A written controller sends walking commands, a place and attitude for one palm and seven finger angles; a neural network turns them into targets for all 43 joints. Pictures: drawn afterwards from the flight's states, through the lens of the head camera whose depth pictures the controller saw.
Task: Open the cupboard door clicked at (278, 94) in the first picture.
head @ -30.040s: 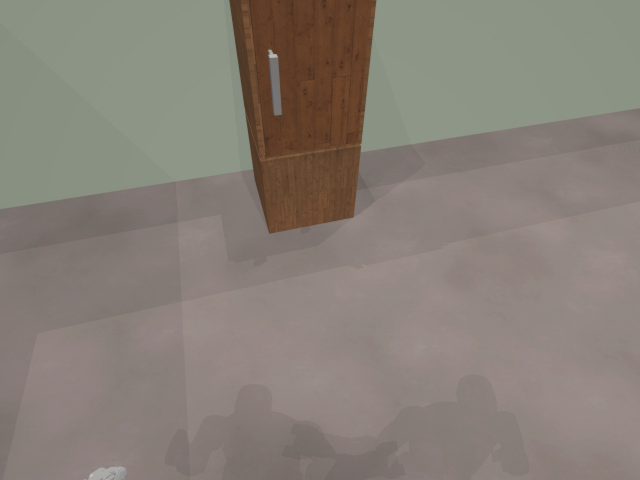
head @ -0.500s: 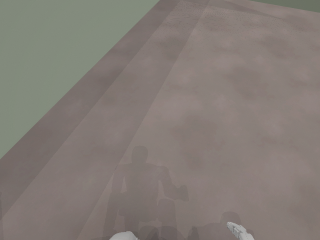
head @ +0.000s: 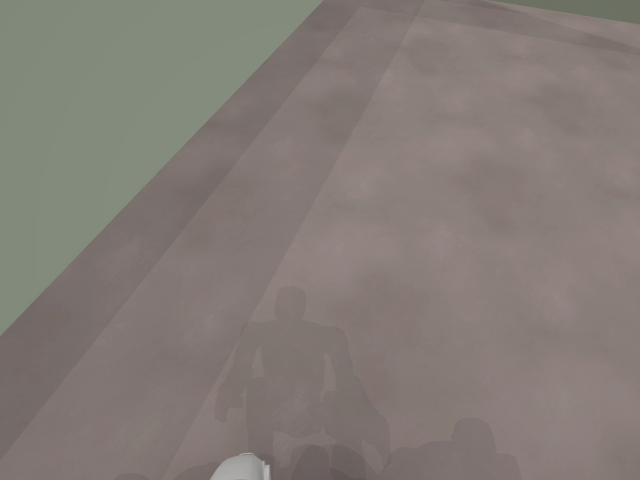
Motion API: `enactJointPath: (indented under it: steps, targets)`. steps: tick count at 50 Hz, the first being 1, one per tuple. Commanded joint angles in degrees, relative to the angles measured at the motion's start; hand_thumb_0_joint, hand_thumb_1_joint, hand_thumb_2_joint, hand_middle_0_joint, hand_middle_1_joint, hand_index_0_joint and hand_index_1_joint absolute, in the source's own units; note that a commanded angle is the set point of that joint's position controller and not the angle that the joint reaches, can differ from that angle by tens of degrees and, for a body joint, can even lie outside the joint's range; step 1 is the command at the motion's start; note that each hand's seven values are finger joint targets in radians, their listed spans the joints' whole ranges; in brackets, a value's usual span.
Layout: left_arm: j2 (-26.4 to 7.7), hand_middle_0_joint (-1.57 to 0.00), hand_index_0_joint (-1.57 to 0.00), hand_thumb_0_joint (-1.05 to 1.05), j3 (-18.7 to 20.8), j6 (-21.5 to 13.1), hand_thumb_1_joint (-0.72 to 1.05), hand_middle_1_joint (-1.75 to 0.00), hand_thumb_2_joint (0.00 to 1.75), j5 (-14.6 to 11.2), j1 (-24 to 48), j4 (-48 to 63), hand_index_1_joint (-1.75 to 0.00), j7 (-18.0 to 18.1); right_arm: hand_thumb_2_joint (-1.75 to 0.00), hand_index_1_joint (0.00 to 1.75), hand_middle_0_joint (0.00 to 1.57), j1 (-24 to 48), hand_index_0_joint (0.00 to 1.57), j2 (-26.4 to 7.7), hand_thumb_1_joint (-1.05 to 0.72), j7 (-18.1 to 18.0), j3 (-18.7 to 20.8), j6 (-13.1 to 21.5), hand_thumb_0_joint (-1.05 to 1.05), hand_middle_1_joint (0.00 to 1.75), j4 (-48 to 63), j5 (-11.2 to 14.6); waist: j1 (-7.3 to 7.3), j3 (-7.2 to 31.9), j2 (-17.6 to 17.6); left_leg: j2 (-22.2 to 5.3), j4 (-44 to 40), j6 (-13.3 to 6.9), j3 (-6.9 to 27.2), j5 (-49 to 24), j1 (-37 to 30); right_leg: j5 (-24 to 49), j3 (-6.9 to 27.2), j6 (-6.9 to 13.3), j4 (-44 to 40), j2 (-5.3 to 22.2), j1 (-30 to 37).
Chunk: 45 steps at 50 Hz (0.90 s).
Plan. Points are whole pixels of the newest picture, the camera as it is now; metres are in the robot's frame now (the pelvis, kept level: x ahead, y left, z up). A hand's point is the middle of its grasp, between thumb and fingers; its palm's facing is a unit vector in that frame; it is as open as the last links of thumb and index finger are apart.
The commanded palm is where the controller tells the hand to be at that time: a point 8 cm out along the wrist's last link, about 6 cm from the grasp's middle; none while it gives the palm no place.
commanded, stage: turn to face it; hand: left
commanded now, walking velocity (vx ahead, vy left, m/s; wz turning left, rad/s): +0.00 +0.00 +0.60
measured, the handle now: out of the picture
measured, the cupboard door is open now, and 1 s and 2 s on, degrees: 50 50 50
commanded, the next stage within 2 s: none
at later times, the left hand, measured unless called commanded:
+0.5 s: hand (168, 464) +0.17 +0.22 -0.16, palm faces +0.26 -0.93 -0.26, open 7.4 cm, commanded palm none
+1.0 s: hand out of the picture +0.07 +0.17 -0.19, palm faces +0.57 -0.78 -0.27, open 7.4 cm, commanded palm none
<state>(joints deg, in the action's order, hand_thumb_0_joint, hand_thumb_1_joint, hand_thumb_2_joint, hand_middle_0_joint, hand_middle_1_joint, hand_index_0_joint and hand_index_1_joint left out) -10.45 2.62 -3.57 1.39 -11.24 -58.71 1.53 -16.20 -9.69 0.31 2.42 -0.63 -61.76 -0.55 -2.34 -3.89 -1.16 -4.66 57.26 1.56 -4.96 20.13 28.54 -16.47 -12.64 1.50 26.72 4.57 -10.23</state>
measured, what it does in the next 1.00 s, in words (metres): walks ahead, turning left: left foot, then right foot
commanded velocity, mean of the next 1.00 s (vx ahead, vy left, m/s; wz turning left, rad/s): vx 0.00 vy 0.00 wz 0.60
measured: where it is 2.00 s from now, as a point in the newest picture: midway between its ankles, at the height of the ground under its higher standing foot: (350, 471)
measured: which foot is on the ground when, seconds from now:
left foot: up 0.00-0.14, down 0.16-0.56, up 0.58-0.88, down 0.90-1.00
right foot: down 0.00-0.16, up 0.18-0.54, down 0.56-0.90, up 0.92-1.00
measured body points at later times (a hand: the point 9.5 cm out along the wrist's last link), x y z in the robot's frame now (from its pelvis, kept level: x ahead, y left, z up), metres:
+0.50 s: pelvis +0.10 -0.01 -0.01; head +0.16 +0.01 +0.44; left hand +0.15 +0.27 -0.14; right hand +0.26 -0.24 -0.15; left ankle +0.13 +0.11 -0.74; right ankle +0.13 -0.17 -0.71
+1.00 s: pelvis +0.16 -0.04 -0.02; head +0.20 +0.01 +0.42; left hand +0.04 +0.21 -0.17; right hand +0.41 -0.19 -0.15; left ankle +0.11 +0.07 -0.74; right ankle +0.17 -0.17 -0.68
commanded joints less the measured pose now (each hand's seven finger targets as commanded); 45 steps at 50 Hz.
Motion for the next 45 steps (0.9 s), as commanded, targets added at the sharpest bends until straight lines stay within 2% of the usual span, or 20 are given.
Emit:
enactJointPath:
  steps: [1, 4, 6, 7, 8, 9, 10, 14, 18, 22, 26, 27, 28, 29, 32, 39, 42, 43, 44, 45]
  targets:
    - [-7.6, -0.20, -0.20, 0.00, 1.6, 0.0, 0.90, -0.30, 0.90, -0.2, -4.9, 1.6, -0.30, -0.2, -0.90, 0.30, 0.20, 1.8, 0.20, -1.0, -0.90, 0.8, 0.1, 0.3, 0.00, 0.30, 4.9, -0.2, 2.12, 2.9, -6.8, -0.1, -10.1, 0.2, -2.4, -3.2, 0.4, 41.3, 2.1, 4.1, -5.6, 14.2, 5.7]
    - [-9.2, -0.20, -0.20, 0.00, 2.3, 0.6, 0.90, -0.30, 0.90, -0.2, -3.6, 2.6, -0.30, 0.0, -0.90, 0.30, 0.20, 3.6, 0.20, -2.8, -0.90, 1.0, 0.4, 0.4, 0.00, 0.30, 7.2, -0.3, 1.45, 3.6, -7.3, 1.6, -17.5, -0.8, -3.5, -5.4, -3.9, 41.0, 1.0, 3.0, -0.2, 14.9, 6.7]
    - [-10.2, -0.20, -0.20, 0.00, 2.7, 1.3, 0.90, -0.30, 0.90, -0.6, -3.0, 3.8, -0.30, -0.1, -0.90, 0.30, 0.20, -1.3, 0.20, -6.0, -0.90, 0.9, 1.3, 0.4, 0.00, 0.30, 6.7, -0.8, -1.78, 6.6, -3.2, 3.1, -24.4, -2.0, -3.4, -14.4, -15.8, 35.5, -0.7, 0.4, 10.6, 13.6, 1.8]
    - [-8.9, -0.20, -0.20, 0.00, 2.7, 1.7, 0.90, -0.30, 0.90, -0.9, -3.6, 5.2, -0.30, -0.2, -0.90, 0.30, 0.20, -5.6, 0.20, -10.7, -0.90, 0.5, 2.5, 0.7, 0.00, 0.30, 6.6, -1.4, -3.59, 10.4, 7.9, -4.6, -27.6, -6.4, 7.3, -31.1, -25.3, 19.1, -2.0, -2.8, 22.9, 9.0, -7.1]
    - [-6.0, -0.20, -0.20, 0.00, 1.8, 2.3, 0.90, -0.30, 0.90, -1.6, -2.9, 7.6, -0.30, -0.4, -0.90, 0.30, 0.20, -8.7, 0.20, -17.0, -0.90, 0.1, 3.8, 0.6, 0.00, 0.30, 7.0, -1.4, -4.48, 12.6, 23.0, -20.1, -32.3, -15.4, 28.7, -52.4, -30.0, -23.9, 1.0, -6.0, 40.0, 0.3, -19.8]
    - [-7.4, -0.20, -0.20, 0.00, 1.9, 3.0, 0.90, -0.30, 0.90, -0.7, -0.4, 9.3, -0.30, 0.0, -0.90, 0.30, 0.20, -8.6, 0.20, -17.6, -0.90, -0.4, 3.7, 0.3, 0.00, 0.30, 6.9, -0.8, -4.33, 13.6, 11.9, -22.1, -35.0, -17.5, 31.0, -38.2, -26.5, -23.3, 10.1, -4.9, 46.2, -0.2, -20.6]
    - [-5.7, -0.20, -0.20, 0.00, 2.1, 3.2, 0.90, -0.30, 0.90, -0.7, 1.3, 9.4, -0.30, 0.1, -0.90, 0.30, 0.20, -4.8, 0.20, -17.6, -0.90, -1.1, 3.9, 0.5, 0.00, 0.30, 8.3, -0.9, -2.79, 12.9, 13.7, -19.9, -37.1, -16.1, 31.9, -27.4, -23.5, -18.9, 12.2, -5.2, 48.6, 0.4, -24.6]
    - [-6.0, -0.20, -0.20, 0.00, 2.7, 4.1, 0.90, -0.30, 0.90, -0.1, -1.3, 7.5, -0.30, -1.0, -0.90, 0.30, 0.20, 5.8, 0.20, -12.9, -0.90, -1.4, 2.6, 1.2, 0.00, 0.30, 12.1, -0.9, 2.09, 8.7, 8.9, -10.5, -39.0, -10.7, 19.0, -16.7, -13.5, -6.8, 13.3, -5.6, 42.2, 1.3, -20.9]
    - [-5.8, -0.20, -0.20, 0.00, 2.5, 4.6, 0.90, -0.30, 0.90, -0.1, -0.3, 9.2, -0.30, -1.0, -0.90, 0.30, 0.20, 5.3, 0.20, -14.0, -0.90, -1.1, 3.3, 1.0, 0.00, 0.30, 12.7, -0.9, 1.56, 9.9, 6.0, -9.5, -38.6, -11.2, 19.3, -17.9, -15.9, -7.1, 12.3, -6.0, 32.9, -0.2, -19.4]
    - [-6.1, -0.20, -0.20, 0.00, 2.3, 4.7, 0.90, -0.30, 0.90, -0.3, 1.8, 11.7, -0.30, -0.9, -0.90, 0.30, 0.20, 6.2, 0.20, -14.8, -0.90, -0.6, 4.3, 0.0, 0.00, 0.30, 13.4, -1.2, 1.14, 9.3, 9.6, -7.8, -37.1, -10.8, 20.6, -16.4, -13.8, -8.3, 11.1, -5.7, 21.3, -2.4, -13.9]
    - [-8.1, -0.20, -0.20, 0.00, 2.8, 3.8, 0.90, -0.30, 0.90, -0.6, -3.9, 11.3, -0.30, -0.7, -0.90, 0.30, 0.20, 9.6, 0.20, -14.3, -0.90, -0.5, 4.7, -0.8, 0.00, 0.30, 15.2, -0.5, 4.22, 9.6, 9.2, -3.5, -31.3, -7.5, 21.1, -14.3, -5.7, 0.8, 10.0, -4.7, 1.2, -3.8, 1.6]
    - [-11.9, -0.20, -0.20, 0.00, 3.6, 3.2, 0.90, -0.30, 0.90, 0.1, -6.4, 11.4, -0.30, -0.3, -0.90, 0.30, 0.20, 9.9, 0.20, -11.6, -0.90, -0.1, 4.4, -0.9, 0.00, 0.30, 16.1, 0.0, 5.48, 10.3, -0.6, 1.4, -23.1, -4.0, 16.6, -4.8, 2.2, -1.0, 18.7, -2.1, -8.0, 5.0, 8.9]
    - [-17.2, -0.20, -0.20, 0.00, 4.5, 2.9, 0.90, -0.30, 0.90, 0.9, -6.3, 12.0, -0.30, 0.1, -0.90, 0.30, 0.20, 10.6, 0.20, -8.1, -0.90, 0.3, 3.9, -0.8, 0.00, 0.30, 17.6, 0.1, 6.05, 8.3, -16.0, 9.7, -8.3, 1.1, 5.7, 10.9, 10.1, 4.5, 34.6, 4.8, -13.0, 21.1, 9.1]
    - [-17.4, -0.20, -0.20, 0.00, 3.7, 3.2, 0.90, -0.30, 0.90, 0.4, -3.8, 12.8, -0.30, 0.2, -0.90, 0.30, 0.20, 10.8, 0.20, -9.9, -0.90, 0.6, 4.0, -0.9, 0.00, 0.30, 18.0, -0.5, 5.09, 6.6, -11.2, 6.7, 4.5, 0.4, 7.4, 14.6, 8.1, 10.9, 31.9, 8.6, -11.5, 25.0, 2.1]
    - [-10.8, -0.20, -0.20, 0.00, 2.1, 2.7, 0.90, -0.30, 0.90, -0.2, 1.5, 13.1, -0.30, 0.4, -0.90, 0.30, 0.20, 9.5, 0.20, -9.2, -0.90, 1.0, 3.8, -2.1, 0.00, 0.30, 14.7, -0.5, 1.40, 4.2, -11.9, 3.0, 14.5, 1.9, 6.6, 5.6, 9.4, 30.1, 16.5, 5.4, -4.9, 14.5, 3.5]
    - [-14.2, -0.20, -0.20, 0.00, 3.3, 2.6, 0.90, -0.30, 0.90, 0.2, -5.7, 10.3, -0.30, 0.3, -0.90, 0.30, 0.20, 15.1, 0.20, -6.6, -0.90, 1.8, 1.7, -1.7, 0.00, 0.30, 15.4, 0.1, 5.17, 5.3, -10.8, 4.4, -12.2, 1.6, -1.7, 5.7, 0.6, 47.0, 8.6, 3.9, 1.2, 15.0, 11.9]
    - [-15.2, -0.20, -0.20, 0.00, 3.7, 2.6, 0.90, -0.30, 0.90, -0.1, -4.2, 10.5, -0.30, 0.0, -0.90, 0.30, 0.20, 10.8, 0.20, -8.5, -0.90, 1.4, 2.0, -1.2, 0.00, 0.30, 14.6, -0.1, 2.40, 7.5, -10.1, 6.3, -22.7, 0.1, -3.7, -1.4, -8.8, 47.9, 5.2, 1.8, 7.9, 14.6, 9.2]
    - [-15.1, -0.20, -0.20, 0.00, 3.6, 2.6, 0.90, -0.30, 0.90, -0.4, -3.5, 10.5, -0.30, -0.2, -0.90, 0.30, 0.20, 7.2, 0.20, -9.9, -0.90, 1.4, 2.4, -1.0, 0.00, 0.30, 13.9, -0.4, 0.34, 9.6, -7.5, 5.8, -28.7, -0.7, -2.9, -7.9, -16.3, 44.4, 3.6, -0.2, 14.8, 13.9, 5.5]
    - [-13.5, -0.20, -0.20, 0.00, 3.4, 2.8, 0.90, -0.30, 0.90, -0.9, -2.8, 11.8, -0.30, -0.5, -0.90, 0.30, 0.20, 2.2, 0.20, -14.7, -0.90, 1.1, 3.7, -0.5, 0.00, 0.30, 12.8, -0.9, -2.51, 14.0, 2.5, -2.8, -30.4, -4.8, 6.4, -26.3, -29.7, 27.7, 1.6, -3.3, 25.6, 10.7, -6.8]
    - [-8.8, -0.20, -0.20, 0.00, 2.0, 3.1, 0.90, -0.30, 0.90, -1.3, 0.0, 14.7, -0.30, -0.8, -0.90, 0.30, 0.20, -2.8, 0.20, -21.2, -0.90, 0.7, 5.3, -0.4, 0.00, 0.30, 12.3, -1.0, -4.93, 14.8, 19.6, -20.1, -31.8, -15.9, 30.1, -54.6, -35.8, -21.3, 3.3, -6.8, 39.7, 1.9, -23.1]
